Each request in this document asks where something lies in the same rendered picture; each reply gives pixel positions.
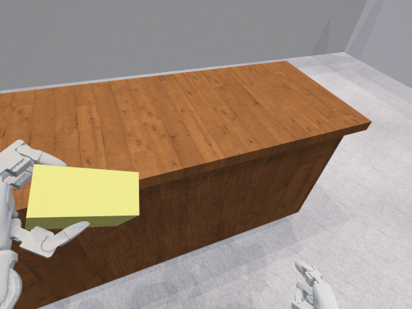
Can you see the sponge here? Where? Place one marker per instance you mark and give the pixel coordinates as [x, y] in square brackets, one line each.
[62, 196]

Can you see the robot right hand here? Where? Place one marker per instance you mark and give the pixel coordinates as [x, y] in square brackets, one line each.
[320, 297]

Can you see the table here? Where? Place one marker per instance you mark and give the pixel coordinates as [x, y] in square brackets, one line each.
[219, 152]

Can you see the robot left hand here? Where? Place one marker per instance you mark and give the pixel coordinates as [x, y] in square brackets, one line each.
[16, 169]

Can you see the robot left forearm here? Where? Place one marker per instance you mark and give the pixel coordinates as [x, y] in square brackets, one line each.
[10, 280]

